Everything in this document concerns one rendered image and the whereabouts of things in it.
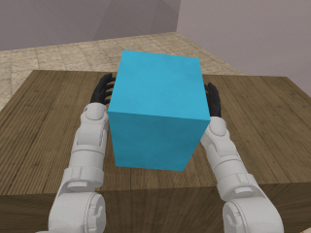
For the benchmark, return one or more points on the pedestal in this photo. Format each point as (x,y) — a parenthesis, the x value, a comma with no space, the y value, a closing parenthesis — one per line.
(268,119)

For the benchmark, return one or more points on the right robot hand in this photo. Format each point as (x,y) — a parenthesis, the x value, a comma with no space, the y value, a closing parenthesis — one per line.
(213,100)

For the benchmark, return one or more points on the left robot upper arm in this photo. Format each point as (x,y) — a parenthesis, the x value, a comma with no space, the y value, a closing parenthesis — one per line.
(78,212)

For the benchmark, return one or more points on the carton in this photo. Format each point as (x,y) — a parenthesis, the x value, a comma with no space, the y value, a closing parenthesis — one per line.
(158,110)

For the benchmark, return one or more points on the robot right forearm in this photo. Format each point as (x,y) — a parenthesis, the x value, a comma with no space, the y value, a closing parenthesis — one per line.
(234,181)

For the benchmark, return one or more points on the left robot hand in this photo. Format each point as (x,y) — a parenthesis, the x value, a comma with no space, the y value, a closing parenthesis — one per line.
(100,93)

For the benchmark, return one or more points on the robot left forearm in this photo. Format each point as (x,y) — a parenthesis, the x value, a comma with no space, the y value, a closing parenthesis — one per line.
(85,169)

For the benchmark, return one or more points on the right robot upper arm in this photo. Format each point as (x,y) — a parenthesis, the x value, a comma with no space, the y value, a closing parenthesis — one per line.
(251,215)

